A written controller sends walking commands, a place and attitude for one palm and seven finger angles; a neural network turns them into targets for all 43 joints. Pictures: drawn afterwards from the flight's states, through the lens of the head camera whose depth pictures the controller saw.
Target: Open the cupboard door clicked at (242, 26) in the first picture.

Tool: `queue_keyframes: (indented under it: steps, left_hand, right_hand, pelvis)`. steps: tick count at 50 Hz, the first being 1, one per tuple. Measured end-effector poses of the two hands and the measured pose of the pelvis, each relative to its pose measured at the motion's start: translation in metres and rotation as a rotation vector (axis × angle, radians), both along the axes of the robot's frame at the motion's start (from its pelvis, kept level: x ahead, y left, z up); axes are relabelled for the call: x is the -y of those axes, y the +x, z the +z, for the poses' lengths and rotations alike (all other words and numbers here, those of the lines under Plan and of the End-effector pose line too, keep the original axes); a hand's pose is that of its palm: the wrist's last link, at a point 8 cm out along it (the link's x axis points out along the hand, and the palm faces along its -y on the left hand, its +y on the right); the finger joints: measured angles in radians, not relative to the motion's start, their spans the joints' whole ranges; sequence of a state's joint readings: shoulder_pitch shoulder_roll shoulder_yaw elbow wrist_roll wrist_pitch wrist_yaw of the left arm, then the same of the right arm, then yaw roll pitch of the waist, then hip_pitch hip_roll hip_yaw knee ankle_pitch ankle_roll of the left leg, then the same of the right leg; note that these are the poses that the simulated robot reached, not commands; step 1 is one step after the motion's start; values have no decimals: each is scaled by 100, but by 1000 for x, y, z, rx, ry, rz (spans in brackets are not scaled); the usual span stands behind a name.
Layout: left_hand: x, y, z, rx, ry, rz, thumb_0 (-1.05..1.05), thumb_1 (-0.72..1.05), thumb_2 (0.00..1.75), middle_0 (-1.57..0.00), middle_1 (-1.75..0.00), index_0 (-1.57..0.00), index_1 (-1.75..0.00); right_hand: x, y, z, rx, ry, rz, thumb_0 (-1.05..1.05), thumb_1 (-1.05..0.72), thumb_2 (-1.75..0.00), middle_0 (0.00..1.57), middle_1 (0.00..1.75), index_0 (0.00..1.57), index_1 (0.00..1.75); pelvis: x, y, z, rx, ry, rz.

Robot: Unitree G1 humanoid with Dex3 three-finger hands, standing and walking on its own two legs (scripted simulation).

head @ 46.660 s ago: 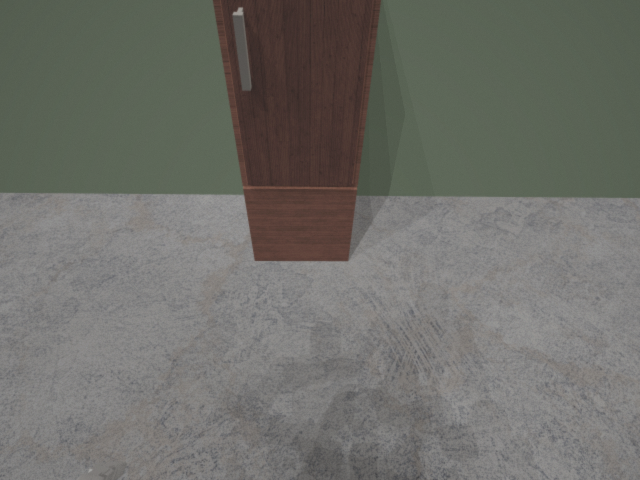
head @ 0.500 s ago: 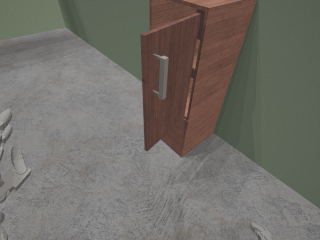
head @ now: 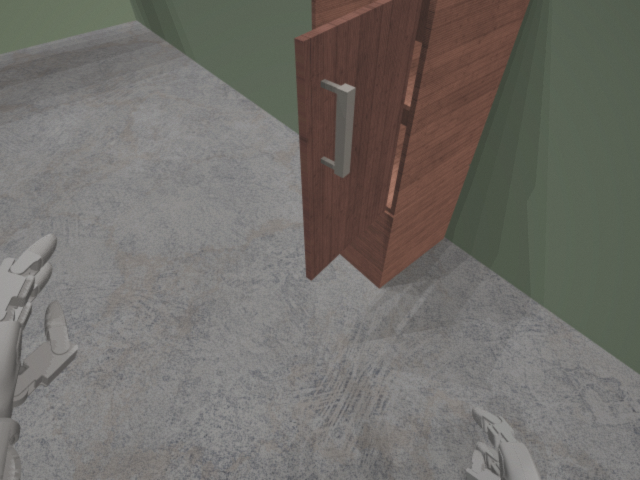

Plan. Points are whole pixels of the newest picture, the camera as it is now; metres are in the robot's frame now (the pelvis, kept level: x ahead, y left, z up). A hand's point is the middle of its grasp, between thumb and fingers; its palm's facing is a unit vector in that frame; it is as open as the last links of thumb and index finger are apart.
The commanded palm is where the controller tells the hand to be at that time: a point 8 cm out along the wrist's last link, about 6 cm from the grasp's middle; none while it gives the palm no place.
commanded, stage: let the arm hang, fingers relaxed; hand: left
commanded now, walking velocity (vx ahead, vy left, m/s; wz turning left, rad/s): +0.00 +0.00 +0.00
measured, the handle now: (335, 130) +0.65 +0.02 +0.09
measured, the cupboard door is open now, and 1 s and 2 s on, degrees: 99 99 99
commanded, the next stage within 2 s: look to check the result in 1.06 s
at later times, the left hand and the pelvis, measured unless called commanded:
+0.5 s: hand out of the picture -0.07 +0.19 -0.17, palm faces +0.03 -0.97 -0.24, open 7.3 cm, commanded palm none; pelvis -0.01 -0.01 +0.00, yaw +1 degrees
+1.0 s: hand out of the picture +0.07 +0.19 -0.15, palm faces +0.01 -0.96 -0.28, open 7.4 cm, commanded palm none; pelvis +0.00 -0.02 +0.01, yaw +1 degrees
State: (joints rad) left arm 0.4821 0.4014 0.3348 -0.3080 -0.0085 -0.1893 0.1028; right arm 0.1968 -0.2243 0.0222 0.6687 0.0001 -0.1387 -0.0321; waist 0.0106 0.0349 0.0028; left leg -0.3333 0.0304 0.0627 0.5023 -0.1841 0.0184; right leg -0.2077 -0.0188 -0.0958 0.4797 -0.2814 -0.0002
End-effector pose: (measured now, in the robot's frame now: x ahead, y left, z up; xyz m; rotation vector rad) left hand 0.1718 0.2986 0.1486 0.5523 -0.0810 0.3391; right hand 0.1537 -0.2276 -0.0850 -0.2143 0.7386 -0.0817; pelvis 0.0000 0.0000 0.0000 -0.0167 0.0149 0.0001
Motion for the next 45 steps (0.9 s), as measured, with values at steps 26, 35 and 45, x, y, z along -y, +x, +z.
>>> queue_keyframes:
  steps: [26,35,45]
  left_hand:
    - [55,-244,-280,-1533,-529,386,1,93,90,-20,-30,-21,-30]
    - [41,-202,-270,-1419,-462,376,1,91,90,-20,-30,-20,-30]
    - [53,-127,-267,-1258,-452,264,0,91,90,-20,-30,-20,-30]
  right_hand:
    - [24,-179,-54,-731,-10,-145,1,-91,-89,20,30,20,30]
    - [17,-153,-63,-649,40,-134,0,-91,-89,20,30,20,30]
    - [33,-118,-57,-562,17,-126,0,-91,-89,20,30,20,30]
  pelvis:
    - [8,-11,5,41,4,22]
    - [10,-9,5,51,12,13]
    - [15,-2,7,54,17,14]
